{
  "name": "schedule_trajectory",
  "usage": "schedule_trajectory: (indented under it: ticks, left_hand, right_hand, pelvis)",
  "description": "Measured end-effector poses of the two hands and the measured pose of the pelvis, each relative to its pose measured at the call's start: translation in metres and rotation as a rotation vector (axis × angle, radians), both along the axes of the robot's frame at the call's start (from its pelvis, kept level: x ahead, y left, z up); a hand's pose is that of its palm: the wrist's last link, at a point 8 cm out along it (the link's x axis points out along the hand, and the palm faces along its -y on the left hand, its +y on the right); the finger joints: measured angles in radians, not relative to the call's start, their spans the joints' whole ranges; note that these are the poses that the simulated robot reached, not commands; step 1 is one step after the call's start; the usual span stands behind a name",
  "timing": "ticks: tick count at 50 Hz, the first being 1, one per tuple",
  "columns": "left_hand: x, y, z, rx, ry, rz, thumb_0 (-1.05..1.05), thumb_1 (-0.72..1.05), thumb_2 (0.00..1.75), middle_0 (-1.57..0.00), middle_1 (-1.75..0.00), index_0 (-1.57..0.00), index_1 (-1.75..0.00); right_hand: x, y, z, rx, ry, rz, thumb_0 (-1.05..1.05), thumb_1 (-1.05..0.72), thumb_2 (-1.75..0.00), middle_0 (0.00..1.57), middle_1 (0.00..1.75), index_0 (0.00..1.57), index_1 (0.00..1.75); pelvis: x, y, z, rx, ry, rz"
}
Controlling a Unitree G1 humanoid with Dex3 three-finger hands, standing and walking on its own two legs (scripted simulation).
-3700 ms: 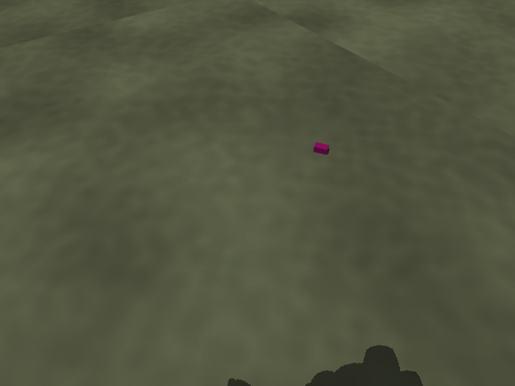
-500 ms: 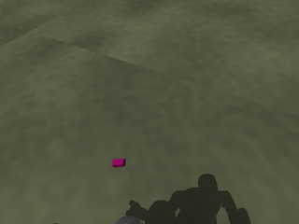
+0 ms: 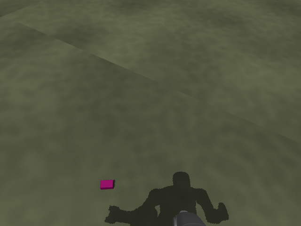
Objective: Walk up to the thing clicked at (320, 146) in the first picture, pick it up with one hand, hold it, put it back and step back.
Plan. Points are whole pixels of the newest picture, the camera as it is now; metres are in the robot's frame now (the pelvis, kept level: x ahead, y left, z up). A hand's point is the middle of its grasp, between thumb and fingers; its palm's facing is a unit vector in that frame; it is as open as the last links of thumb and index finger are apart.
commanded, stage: walk up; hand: left
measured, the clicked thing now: (107, 184) +0.45 +0.26 -0.75
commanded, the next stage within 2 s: stand in 1.82 s
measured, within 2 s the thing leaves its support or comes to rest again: neither
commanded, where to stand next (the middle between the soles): +0.14 +0.00 m, yaw +0 degrees
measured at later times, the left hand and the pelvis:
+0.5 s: hand out of the picture +0.15 +0.28 -0.16, palm faces -0.01 -0.93 -0.38, open 7.4 cm; pelvis +0.08 +0.01 -0.01, yaw +0 degrees
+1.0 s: hand (69, 210) +0.19 +0.25 -0.14, palm faces -0.01 -0.94 -0.34, open 7.4 cm; pelvis +0.11 +0.00 +0.01, yaw +0 degrees
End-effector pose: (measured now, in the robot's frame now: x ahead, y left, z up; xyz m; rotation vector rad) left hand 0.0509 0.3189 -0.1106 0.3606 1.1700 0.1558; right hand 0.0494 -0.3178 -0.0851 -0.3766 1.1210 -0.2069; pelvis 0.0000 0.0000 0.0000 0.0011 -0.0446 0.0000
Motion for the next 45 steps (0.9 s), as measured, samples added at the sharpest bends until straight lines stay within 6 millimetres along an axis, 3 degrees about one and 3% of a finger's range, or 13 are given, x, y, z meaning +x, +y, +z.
schedule_trajectory:
  ticks: [7, 11, 18, 22, 27, 34, 45]
  left_hand:
    - [0.058, -0.015, 0.002, 0.043, -0.037, -0.021, 0.01, 0.91, 0.89, -0.21, -0.3, -0.21, -0.3]
    - [0.077, -0.027, 0.001, 0.05, -0.071, -0.02, 0.01, 0.91, 0.89, -0.21, -0.3, -0.21, -0.3]
    - [0.085, -0.022, 0.008, 0.045, -0.078, -0.008, 0.01, 0.9, 0.89, -0.21, -0.3, -0.21, -0.3]
    - [0.087, -0.005, -0.004, 0.037, -0.048, 0.028, 0.01, 0.9, 0.89, -0.21, -0.3, -0.21, -0.3]
    - [0.09, 0.0, -0.012, 0.014, 0.009, 0.06, 0.01, 0.9, 0.89, -0.21, -0.3, -0.21, -0.3]
    - [0.093, -0.007, -0.013, -0.01, 0.066, 0.075, 0.01, 0.91, 0.89, -0.21, -0.3, -0.21, -0.3]
    - [0.121, -0.024, 0.001, -0.021, 0.048, 0.077, 0.01, 0.91, 0.89, -0.21, -0.3, -0.21, -0.3]
  right_hand:
    - [0.018, -0.012, -0.028, 0.026, 0.062, -0.041, 0.0, -0.9, -0.9, 0.2, 0.3, 0.21, 0.3]
    - [0.04, -0.012, -0.048, 0.049, 0.075, -0.042, 0.0, -0.91, -0.9, 0.2, 0.3, 0.2, 0.3]
    - [0.074, -0.001, -0.044, 0.056, 0.057, 0.003, 0.0, -0.91, -0.9, 0.2, 0.3, 0.2, 0.3]
    - [0.079, 0.005, -0.042, 0.022, 0.052, -0.005, 0.0, -0.91, -0.9, 0.2, 0.3, 0.2, 0.3]
    - [0.083, 0.013, -0.033, 0.013, 0.074, -0.021, 0.0, -0.91, -0.9, 0.2, 0.3, 0.21, 0.3]
    - [0.115, 0.019, -0.026, 0.03, 0.066, -0.013, 0.0, -0.91, -0.9, 0.2, 0.3, 0.21, 0.3]
    - [0.167, 0.02, -0.019, 0.06, 0.007, -0.003, 0.0, -0.91, -0.9, 0.2, 0.3, 0.21, 0.3]
  pelvis:
    - [0.034, -0.013, -0.011, 0.012, -0.001, -0.002]
    - [0.045, -0.019, -0.018, 0.0, -0.009, -0.008]
    - [0.059, -0.009, -0.012, 0.005, -0.001, -0.001]
    - [0.067, 0.002, -0.017, 0.013, -0.005, -0.002]
    - [0.08, 0.006, -0.011, 0.006, -0.001, -0.004]
    - [0.094, 0.004, -0.002, -0.008, 0.0, -0.004]
    - [0.106, -0.002, 0.009, -0.002, 0.004, 0.001]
